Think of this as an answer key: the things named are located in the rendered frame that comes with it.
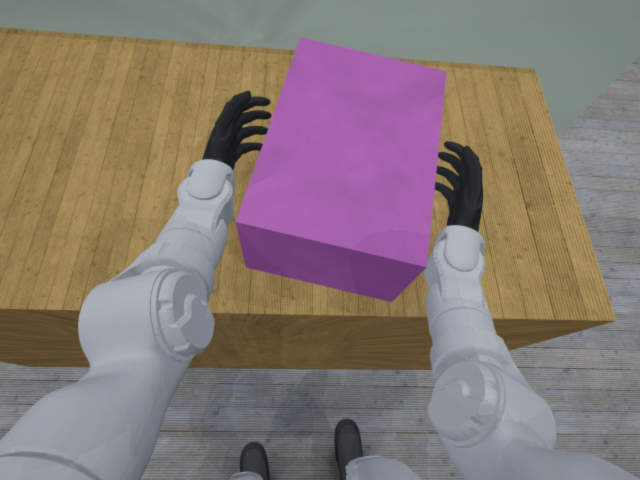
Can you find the pedestal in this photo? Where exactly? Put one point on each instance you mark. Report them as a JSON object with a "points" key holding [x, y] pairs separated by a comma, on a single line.
{"points": [[97, 133]]}

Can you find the robot right thigh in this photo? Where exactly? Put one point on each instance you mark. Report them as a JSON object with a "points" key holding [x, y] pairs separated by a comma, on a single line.
{"points": [[383, 469]]}

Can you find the robot left hand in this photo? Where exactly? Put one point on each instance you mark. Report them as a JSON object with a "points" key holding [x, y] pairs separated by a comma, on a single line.
{"points": [[224, 141]]}

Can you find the carton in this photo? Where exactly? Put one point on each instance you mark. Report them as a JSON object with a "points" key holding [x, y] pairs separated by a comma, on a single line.
{"points": [[343, 188]]}

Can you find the robot left foot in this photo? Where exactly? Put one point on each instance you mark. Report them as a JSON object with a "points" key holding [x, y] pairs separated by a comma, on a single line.
{"points": [[254, 459]]}

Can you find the right robot forearm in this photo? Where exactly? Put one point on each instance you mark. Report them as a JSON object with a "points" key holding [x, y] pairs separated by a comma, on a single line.
{"points": [[459, 319]]}

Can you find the left robot upper arm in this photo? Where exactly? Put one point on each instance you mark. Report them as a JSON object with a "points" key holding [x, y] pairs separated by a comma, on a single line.
{"points": [[139, 335]]}

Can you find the left robot forearm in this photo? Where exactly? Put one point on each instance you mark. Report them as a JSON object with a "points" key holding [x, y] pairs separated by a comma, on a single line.
{"points": [[195, 236]]}

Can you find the robot right hand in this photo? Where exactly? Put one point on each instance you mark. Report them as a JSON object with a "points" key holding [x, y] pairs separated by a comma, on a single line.
{"points": [[465, 202]]}

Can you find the right robot upper arm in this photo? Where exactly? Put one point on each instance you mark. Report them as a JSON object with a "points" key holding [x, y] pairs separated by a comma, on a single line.
{"points": [[494, 428]]}

